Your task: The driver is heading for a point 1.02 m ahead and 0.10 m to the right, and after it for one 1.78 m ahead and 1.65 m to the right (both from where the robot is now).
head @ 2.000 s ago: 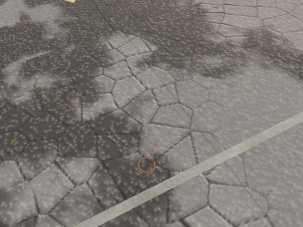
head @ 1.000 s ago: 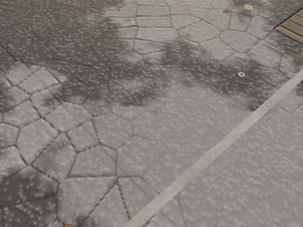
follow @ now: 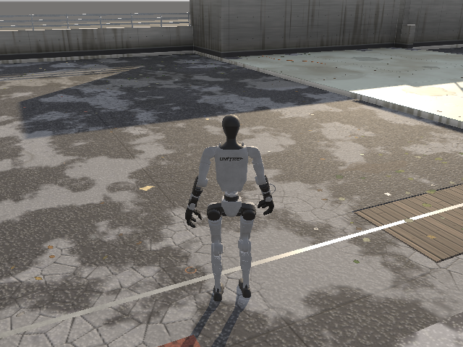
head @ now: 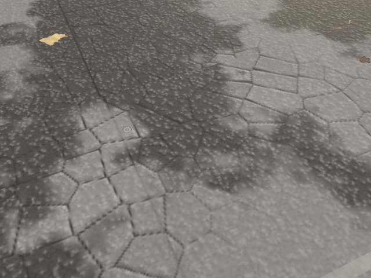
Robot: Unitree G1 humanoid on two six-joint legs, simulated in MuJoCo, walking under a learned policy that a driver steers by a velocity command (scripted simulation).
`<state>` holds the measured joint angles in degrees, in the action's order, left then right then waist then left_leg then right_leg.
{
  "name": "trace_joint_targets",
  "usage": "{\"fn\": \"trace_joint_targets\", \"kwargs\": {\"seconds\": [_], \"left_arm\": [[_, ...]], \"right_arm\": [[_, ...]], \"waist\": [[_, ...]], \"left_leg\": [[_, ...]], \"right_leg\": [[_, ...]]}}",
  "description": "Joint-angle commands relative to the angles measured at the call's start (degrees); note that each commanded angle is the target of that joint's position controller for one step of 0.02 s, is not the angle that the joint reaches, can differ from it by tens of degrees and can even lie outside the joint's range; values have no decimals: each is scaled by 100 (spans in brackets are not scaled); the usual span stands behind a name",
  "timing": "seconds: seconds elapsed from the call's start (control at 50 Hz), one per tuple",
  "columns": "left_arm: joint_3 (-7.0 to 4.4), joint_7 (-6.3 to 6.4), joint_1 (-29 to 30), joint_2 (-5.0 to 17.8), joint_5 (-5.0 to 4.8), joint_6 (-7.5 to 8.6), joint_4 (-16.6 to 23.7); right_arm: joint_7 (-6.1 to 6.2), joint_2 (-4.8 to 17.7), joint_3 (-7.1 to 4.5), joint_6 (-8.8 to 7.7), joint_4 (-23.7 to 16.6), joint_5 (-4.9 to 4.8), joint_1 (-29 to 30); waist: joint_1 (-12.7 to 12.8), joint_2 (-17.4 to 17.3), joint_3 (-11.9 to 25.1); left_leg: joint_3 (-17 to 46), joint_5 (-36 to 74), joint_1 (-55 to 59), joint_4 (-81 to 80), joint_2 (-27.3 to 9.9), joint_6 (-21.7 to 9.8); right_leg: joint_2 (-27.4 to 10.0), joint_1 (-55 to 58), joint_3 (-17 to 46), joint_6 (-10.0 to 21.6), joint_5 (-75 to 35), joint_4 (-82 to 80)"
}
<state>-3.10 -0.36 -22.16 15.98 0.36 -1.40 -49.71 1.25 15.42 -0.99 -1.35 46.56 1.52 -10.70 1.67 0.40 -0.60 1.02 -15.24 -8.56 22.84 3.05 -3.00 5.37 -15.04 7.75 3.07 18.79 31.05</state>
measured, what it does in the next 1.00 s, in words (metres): walks ahead: right foot, then left foot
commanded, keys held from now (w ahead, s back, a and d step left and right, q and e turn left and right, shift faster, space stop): w+e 0.42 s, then w+q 0.58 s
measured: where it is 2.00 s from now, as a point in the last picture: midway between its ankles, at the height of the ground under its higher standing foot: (229, 182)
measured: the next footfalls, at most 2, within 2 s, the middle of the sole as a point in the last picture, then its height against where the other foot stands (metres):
right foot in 0.40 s outside the picture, level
left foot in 0.98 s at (220, 248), level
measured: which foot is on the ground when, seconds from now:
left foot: down 0.00-0.42, up 0.44-0.96, down 0.98-1.00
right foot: up 0.00-0.38, down 0.40-0.96, up 0.98-1.00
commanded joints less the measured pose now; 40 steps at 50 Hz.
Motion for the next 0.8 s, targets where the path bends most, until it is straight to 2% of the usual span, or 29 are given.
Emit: {"fn": "trace_joint_targets", "kwargs": {"seconds": [0.02, 0.04, 0.06, 0.1, 0.16, 0.22, 0.3, 0.34, 0.36, 0.38, 0.4, 0.42, 0.44, 0.46, 0.48, 0.5, 0.52, 0.54, 0.56, 0.6, 0.66, 0.7, 0.8], "left_arm": [[-116, -5, 1267, 601, 100, 246, 926], [-157, -70, 997, 646, 102, 269, 778], [-167, -119, 773, 629, 106, 261, 633], [-177, -208, 776, 583, 178, 211, 569], [-123, -295, 1266, 394, 180, 179, 812], [-46, -400, 1830, 271, 174, 163, 1089], [64, -510, 2464, 157, 185, 158, 1417], [43, -459, 2289, 224, 202, 155, 1416], [6, -415, 1977, 310, 220, 163, 1344], [-60, -374, 1372, 440, 231, 192, 1181], [-167, -305, 454, 628, 268, 243, 883], [-332, -187, -320, 1089, 299, 251, 682], [-421, -137, -29, 1567, 208, 218, 838], [-419, -101, -129, 1370, 63, 156, 832], [-335, -35, 242, 1120, 66, 179, 725], [-226, -24, 410, 761, 74, 241, 641], [-161, -10, 591, 599, 93, 324, 585], [-113, -6, 744, 486, 104, 393, 562], [-89, -22, 724, 438, 101, 483, 505], [-98, -42, 611, 485, 88, 613, 360], [-82, -34, 404, 452, 91, 675, 199], [-50, -19, 319, 389, 73, 697, 126], [22, 83, 11, 326, 54, 739, -111]], "right_arm": [[155, 1410, -387, -112, 63, 94, -976], [123, 987, -283, -162, -32, 43, -612], [84, 724, -218, -216, -74, 5, -427], [66, 606, -181, -317, -38, -4, -554], [-16, 599, -189, -385, 165, -19, -991], [-65, 563, -171, -398, 251, -3, -1070], [-50, 738, -194, -405, 392, -19, -1240], [-20, 864, -211, -380, 463, -17, -1289], [5, 968, -233, -349, 495, -12, -1311], [29, 1060, -254, -301, 505, -4, -1327], [41, 1084, -252, -274, 475, -25, -1306], [3, 891, -200, -289, 318, 1, -1373], [-117, 228, -61, -329, -30, -130, -1620], [-126, 858, -194, -370, -30, -76, -1068], [-140, 719, -163, -407, -115, -169, -803], [-145, 592, -118, -430, -34, -166, -879], [-164, 505, -113, -357, 39, -97, -928], [-195, 448, -95, -234, 189, -22, -1211], [-223, 400, -105, -126, 284, 11, -1350], [-275, 355, -140, -25, 308, -13, -1281], [-311, 326, -187, 4, 159, -40, -646], [-326, 288, -195, -20, 60, -34, -308], [-406, 63, -90, -65, -212, 7, 527]], "waist": [[-686, -671, -609], [-396, -499, -786], [-255, -535, -817], [-277, -635, -676], [-399, -561, -627], [-452, -631, -713], [-549, -624, -754], [-402, -669, -516], [-229, -734, -245], [48, -768, 155], [465, -638, 690], [732, -46, 1255], [241, 1485, 1993], [626, 376, 1984], [379, 230, 1122], [134, -91, 503], [-82, -141, 247], [-262, -70, 142], [-322, 15, 123], [-357, 85, -43], [-208, 172, -390], [-144, 201, -475], [76, 232, -571]], "left_leg": [[3036, -2783, 1328, -1809, -2666, -938], [2619, -2439, 1082, -1812, -2357, -893], [2049, -1793, 1063, -1854, -2055, -734], [1122, -396, 1146, -1786, -1698, -629], [404, 973, 1187, -1661, -1587, -603], [-165, 1957, 977, -1567, -1485, -550], [-654, 2868, 915, -1383, -1580, -436], [-918, 4714, 1174, -723, -1638, -334], [-1038, 5756, 1284, -80, -1668, -291], [-1111, 6243, 1216, 845, -1706, -266], [-1217, 5656, 656, 2104, -1635, -172], [-1256, 3368, -571, 3809, -1432, -49], [-884, -1393, -2706, 5932, -313, 225], [73, -892, -3013, 6199, -437, 145], [87, -414, -3126, 5992, -711, 85], [55, -275, -2807, 5421, -893, 56], [131, -270, -2465, 4984, -1037, 46], [125, -266, -2070, 4794, -1041, 63], [117, -229, -1881, 4674, -1003, 54], [151, 24, -2096, 4412, -939, 37], [264, 715, -2860, 3886, -883, 52], [236, 1140, -3110, 3379, -793, 77], [-341, 1804, -3023, 1998, -660, 45]], "right_leg": [[-348, -3154, -73, 94, 783, 1968], [-499, -3031, -26, 76, 400, 2219], [-559, -2977, -72, -8, 123, 2362], [-613, -2987, -325, -143, -274, 2832], [-706, -3214, -509, -233, -644, 2947], [-750, -3036, -783, -263, -1060, 2273], [-681, -2218, -1362, 7, -1206, 939], [-386, -1604, -1626, 271, -891, 607], [-173, -1147, -1725, 414, -629, 550], [26, -408, -1710, 566, -466, 422], [144, 888, -1531, 756, -611, 25], [-792, 2287, -258, 1022, 233, -246], [-2649, 3690, 3201, 1814, 341, -994], [-2649, 3370, 3177, 1808, -268, -1404], [-2512, 2595, 2163, 1679, -854, -1390], [-2283, 1644, 1515, 1464, -1664, -1541], [-2011, 1092, 995, 1252, -1979, -1665], [-1849, 654, 584, 1146, -2138, -1848], [-1784, 460, 356, 1096, -2265, -1983], [-1687, 427, -16, 1005, -2235, -2252], [-1570, 690, -491, 751, -2108, -2530], [-1502, 892, -786, 608, -2365, -2560], [-1567, 1434, -1339, 429, -3394, -2482]]}}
